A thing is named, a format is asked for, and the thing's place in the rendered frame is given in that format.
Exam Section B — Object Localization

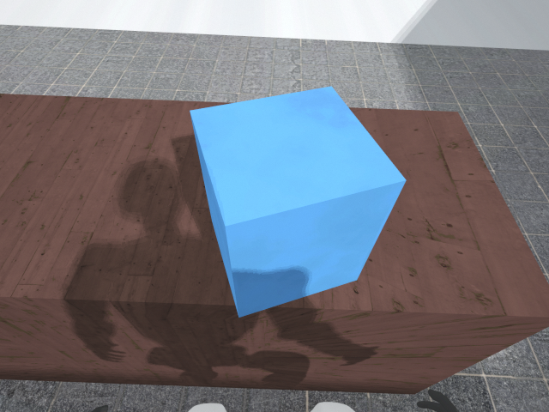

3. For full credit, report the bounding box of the carton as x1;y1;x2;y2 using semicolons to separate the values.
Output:
190;86;406;318

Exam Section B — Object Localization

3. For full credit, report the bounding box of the right robot hand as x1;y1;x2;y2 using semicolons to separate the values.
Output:
417;389;460;412

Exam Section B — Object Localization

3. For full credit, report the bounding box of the pedestal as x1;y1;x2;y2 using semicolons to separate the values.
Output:
0;94;549;395

